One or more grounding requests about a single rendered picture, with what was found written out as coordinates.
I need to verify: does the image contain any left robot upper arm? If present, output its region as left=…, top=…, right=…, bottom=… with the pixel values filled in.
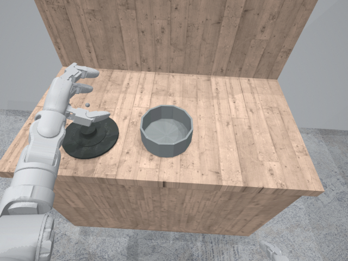
left=0, top=214, right=55, bottom=261

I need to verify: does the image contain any robot right hand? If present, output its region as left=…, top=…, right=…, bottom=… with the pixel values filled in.
left=259, top=241, right=289, bottom=261

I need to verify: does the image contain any knob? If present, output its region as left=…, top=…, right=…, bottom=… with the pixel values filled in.
left=80, top=123, right=97, bottom=138

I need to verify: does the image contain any pot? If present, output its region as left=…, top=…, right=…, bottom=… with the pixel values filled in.
left=140, top=105, right=193, bottom=158

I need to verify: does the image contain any robot left hand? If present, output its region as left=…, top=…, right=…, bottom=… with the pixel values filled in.
left=43, top=63, right=110, bottom=127

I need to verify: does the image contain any lid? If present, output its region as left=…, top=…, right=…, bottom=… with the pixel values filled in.
left=62, top=117, right=119, bottom=159

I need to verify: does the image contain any table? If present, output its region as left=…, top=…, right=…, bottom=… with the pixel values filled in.
left=0, top=0, right=324, bottom=237

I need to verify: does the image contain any left robot forearm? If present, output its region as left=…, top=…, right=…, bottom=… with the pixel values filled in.
left=0, top=110, right=66, bottom=217

